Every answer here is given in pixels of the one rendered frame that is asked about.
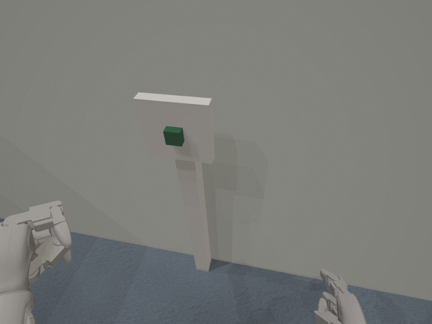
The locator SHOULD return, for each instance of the robot left hand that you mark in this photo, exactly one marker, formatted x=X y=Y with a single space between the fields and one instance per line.
x=18 y=245

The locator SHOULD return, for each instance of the left robot forearm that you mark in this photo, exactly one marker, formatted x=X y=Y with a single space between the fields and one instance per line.
x=16 y=307

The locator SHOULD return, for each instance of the button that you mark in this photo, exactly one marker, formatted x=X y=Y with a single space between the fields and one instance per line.
x=173 y=136

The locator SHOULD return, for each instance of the robot right hand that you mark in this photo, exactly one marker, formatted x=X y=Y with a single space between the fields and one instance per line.
x=345 y=308

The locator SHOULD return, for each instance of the panel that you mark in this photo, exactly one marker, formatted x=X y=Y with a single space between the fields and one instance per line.
x=195 y=116

